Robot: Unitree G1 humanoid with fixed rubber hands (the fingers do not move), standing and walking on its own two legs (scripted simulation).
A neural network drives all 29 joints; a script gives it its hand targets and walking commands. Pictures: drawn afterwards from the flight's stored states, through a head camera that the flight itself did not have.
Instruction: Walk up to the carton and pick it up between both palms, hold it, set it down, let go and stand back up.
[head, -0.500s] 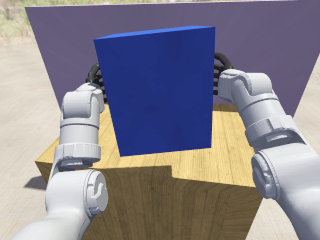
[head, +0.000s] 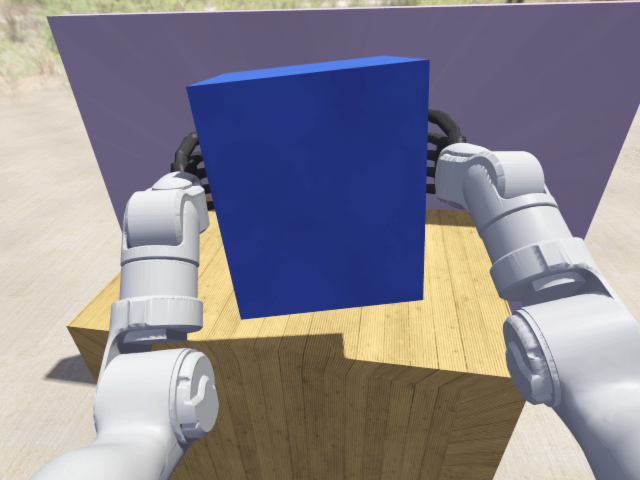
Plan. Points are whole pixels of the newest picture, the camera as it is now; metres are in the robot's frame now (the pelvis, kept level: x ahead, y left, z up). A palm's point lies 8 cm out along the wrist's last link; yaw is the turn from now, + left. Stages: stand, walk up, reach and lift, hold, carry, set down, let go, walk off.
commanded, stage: hold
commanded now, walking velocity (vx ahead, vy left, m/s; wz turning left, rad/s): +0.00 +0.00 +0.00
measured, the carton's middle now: (317, 178) +0.40 +0.01 +0.28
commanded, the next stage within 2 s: set down in 0.64 s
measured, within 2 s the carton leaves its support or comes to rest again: neither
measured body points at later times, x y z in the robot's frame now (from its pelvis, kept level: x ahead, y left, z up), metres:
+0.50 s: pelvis +0.00 +0.00 +0.00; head -0.10 +0.01 +0.44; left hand +0.38 +0.16 +0.29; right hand +0.38 -0.15 +0.31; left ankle +0.03 +0.12 -0.74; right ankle +0.01 -0.11 -0.74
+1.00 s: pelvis +0.00 -0.01 +0.00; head -0.10 +0.00 +0.44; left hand +0.39 +0.17 +0.29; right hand +0.40 -0.13 +0.30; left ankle +0.03 +0.12 -0.74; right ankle +0.01 -0.11 -0.74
